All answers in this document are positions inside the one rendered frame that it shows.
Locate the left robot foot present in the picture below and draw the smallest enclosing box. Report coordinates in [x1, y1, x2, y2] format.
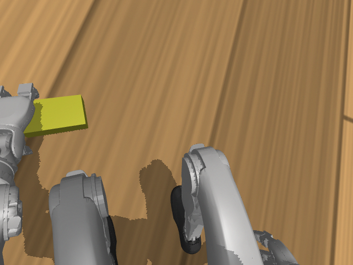
[106, 215, 118, 265]

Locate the right robot hand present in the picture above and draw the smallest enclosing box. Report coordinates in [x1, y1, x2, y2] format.
[253, 230, 298, 265]

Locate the left robot arm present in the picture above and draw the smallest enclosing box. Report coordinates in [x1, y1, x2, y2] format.
[0, 125, 25, 265]

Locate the carton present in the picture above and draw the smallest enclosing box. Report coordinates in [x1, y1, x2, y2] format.
[23, 94, 88, 137]

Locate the right robot foot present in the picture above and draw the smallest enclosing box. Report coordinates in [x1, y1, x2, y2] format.
[170, 185, 201, 254]

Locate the left robot hand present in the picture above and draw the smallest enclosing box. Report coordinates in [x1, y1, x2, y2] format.
[0, 83, 39, 156]

